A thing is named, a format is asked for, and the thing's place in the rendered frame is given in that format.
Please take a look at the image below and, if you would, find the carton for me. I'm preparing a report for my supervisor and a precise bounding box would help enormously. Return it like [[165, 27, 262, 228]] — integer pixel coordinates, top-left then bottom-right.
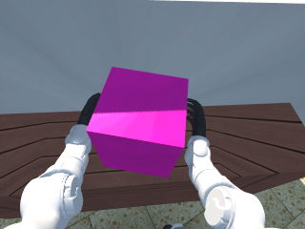
[[86, 67, 189, 178]]

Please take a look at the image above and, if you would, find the pedestal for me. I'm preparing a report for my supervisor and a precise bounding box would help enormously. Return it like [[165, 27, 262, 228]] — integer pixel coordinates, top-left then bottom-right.
[[0, 102, 305, 219]]

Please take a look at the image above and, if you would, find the robot left upper arm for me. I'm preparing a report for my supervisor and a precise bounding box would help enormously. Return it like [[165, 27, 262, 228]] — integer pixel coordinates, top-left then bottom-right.
[[4, 174, 84, 229]]

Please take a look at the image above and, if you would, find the right robot forearm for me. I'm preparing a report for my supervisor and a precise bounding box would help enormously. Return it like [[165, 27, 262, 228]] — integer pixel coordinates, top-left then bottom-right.
[[184, 135, 244, 208]]

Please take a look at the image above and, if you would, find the left robot forearm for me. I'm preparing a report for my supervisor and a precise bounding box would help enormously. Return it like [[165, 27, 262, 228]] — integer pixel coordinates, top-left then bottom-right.
[[20, 124, 92, 218]]

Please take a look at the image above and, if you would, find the robot left hand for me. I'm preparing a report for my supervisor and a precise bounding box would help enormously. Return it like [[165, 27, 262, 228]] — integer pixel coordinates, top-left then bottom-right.
[[77, 93, 101, 126]]

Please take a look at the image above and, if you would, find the robot right hand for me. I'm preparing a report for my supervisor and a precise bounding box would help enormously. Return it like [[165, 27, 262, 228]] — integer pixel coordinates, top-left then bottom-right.
[[186, 98, 206, 137]]

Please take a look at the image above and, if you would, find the robot right upper arm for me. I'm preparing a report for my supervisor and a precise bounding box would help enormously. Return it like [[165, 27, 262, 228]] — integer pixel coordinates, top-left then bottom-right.
[[204, 186, 280, 229]]

